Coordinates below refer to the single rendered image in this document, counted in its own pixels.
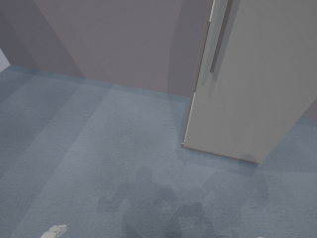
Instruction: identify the robot left hand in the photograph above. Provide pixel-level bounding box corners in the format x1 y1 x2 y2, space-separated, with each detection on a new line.
41 224 68 238

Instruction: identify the fridge door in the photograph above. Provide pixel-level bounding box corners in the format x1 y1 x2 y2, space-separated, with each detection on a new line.
184 0 317 164

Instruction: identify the handle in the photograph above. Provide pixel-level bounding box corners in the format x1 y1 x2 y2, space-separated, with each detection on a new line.
209 0 234 73

